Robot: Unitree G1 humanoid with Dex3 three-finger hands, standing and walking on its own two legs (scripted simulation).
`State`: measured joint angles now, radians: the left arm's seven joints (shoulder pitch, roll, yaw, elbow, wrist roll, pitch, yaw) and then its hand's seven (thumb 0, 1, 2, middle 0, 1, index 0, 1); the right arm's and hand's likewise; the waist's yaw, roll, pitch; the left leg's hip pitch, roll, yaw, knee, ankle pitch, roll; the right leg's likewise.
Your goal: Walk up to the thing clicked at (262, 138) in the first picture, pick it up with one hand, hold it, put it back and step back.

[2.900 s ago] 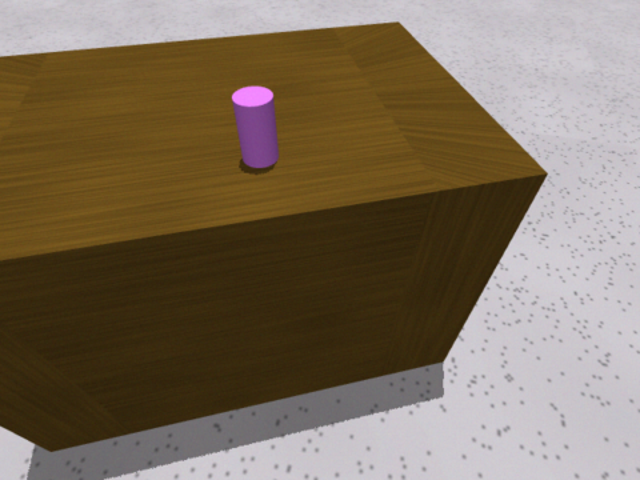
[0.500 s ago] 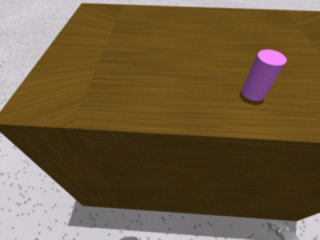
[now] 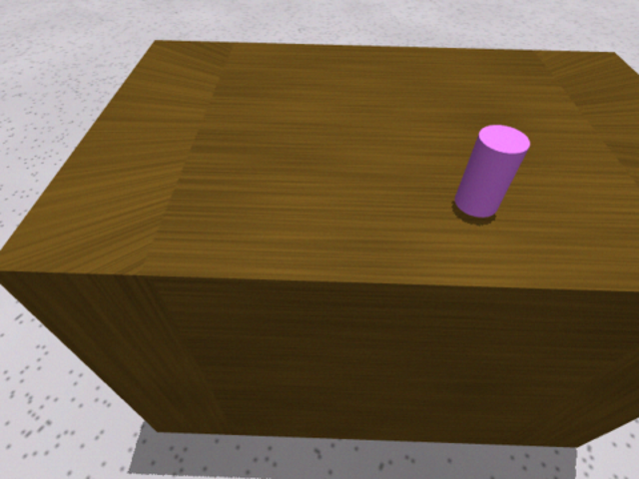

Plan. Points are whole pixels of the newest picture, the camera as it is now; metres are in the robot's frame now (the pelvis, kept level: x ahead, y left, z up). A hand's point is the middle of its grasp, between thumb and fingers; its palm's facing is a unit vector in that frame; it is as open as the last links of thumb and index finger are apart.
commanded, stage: walk up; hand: right
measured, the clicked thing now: (489, 173) +0.53 -0.25 +0.09
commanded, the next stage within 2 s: stand in 0.68 s
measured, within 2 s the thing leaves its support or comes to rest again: neither
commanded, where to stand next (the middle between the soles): +0.07 -0.02 m, yaw -2 degrees
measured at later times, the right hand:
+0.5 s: hand out of the picture +0.11 -0.24 -0.14, palm faces -0.04 +0.94 -0.35, open 7.4 cm
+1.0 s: hand out of the picture +0.10 -0.25 -0.15, palm faces -0.03 +0.94 -0.33, open 7.4 cm
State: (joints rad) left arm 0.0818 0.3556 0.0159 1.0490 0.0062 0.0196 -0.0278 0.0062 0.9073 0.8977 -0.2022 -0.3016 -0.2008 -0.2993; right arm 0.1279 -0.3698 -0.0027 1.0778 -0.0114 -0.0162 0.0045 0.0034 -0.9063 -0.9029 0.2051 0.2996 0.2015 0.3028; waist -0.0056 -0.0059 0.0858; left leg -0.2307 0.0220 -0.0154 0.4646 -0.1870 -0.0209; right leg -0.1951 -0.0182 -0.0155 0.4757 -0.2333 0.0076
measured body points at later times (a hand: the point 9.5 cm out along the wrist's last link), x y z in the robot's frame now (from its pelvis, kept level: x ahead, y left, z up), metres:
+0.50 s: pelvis +0.01 +0.01 +0.01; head +0.02 +0.01 +0.46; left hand +0.07 +0.31 -0.13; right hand +0.11 -0.29 -0.12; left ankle +0.04 +0.13 -0.74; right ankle +0.02 -0.13 -0.74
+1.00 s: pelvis +0.02 +0.00 +0.01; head +0.03 +0.00 +0.46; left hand +0.09 +0.31 -0.12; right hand +0.10 -0.30 -0.12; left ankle +0.04 +0.13 -0.74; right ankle +0.02 -0.13 -0.74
